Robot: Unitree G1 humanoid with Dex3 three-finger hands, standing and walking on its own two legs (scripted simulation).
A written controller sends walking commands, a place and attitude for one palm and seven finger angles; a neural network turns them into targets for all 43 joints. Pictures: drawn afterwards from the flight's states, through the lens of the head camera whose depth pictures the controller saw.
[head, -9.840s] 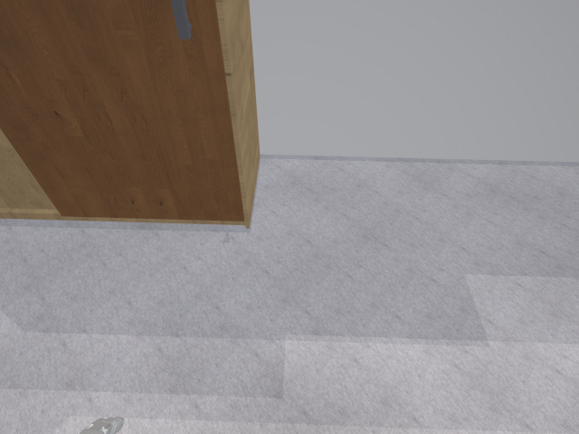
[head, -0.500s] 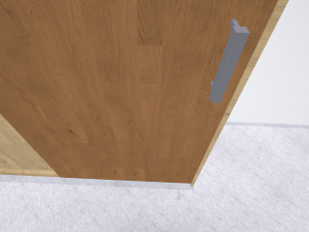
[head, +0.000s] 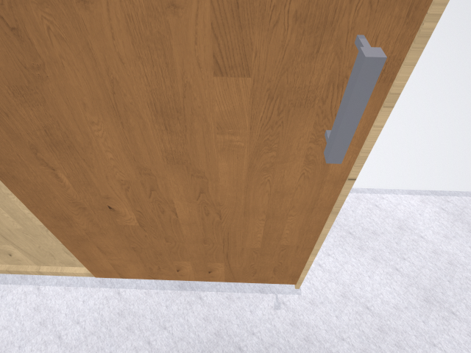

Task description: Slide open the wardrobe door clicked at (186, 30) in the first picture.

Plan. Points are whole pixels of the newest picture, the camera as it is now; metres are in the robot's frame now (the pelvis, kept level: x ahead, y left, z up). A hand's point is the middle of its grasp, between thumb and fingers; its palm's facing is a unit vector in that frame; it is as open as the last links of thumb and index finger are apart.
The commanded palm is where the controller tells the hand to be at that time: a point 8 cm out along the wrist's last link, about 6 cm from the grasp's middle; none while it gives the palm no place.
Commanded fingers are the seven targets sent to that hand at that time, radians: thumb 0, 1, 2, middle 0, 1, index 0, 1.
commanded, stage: look again from close up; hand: right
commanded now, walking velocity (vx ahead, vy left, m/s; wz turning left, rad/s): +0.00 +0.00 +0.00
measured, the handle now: (345, 104) +0.46 -0.15 +0.20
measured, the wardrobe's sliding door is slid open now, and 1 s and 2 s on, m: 0.00 0.00 0.00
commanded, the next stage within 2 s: raise the hand with hooked fingers in 0.76 s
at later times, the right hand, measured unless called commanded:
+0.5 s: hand out of the picture +0.01 -0.20 -0.18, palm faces +0.02 +0.98 -0.22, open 7.4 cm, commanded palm none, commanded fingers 0.00 -0.90 -0.90 0.20 0.30 0.20 0.30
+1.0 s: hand out of the picture +0.12 -0.21 -0.07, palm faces +0.22 +0.96 -0.17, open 7.5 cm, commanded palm +0.08 -0.26 -0.05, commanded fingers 0.00 -0.71 -0.82 0.21 0.42 0.21 0.42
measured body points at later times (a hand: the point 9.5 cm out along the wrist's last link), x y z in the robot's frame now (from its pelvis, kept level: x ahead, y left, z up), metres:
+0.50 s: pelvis -0.01 +0.00 +0.00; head +0.00 -0.01 +0.45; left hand +0.03 +0.24 -0.15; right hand +0.01 -0.25 -0.16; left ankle -0.05 +0.12 -0.74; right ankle +0.00 -0.14 -0.74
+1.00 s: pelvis -0.03 -0.01 -0.01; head -0.02 -0.01 +0.44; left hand +0.06 +0.23 -0.13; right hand +0.11 -0.26 -0.06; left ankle -0.05 +0.12 -0.74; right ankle +0.00 -0.14 -0.74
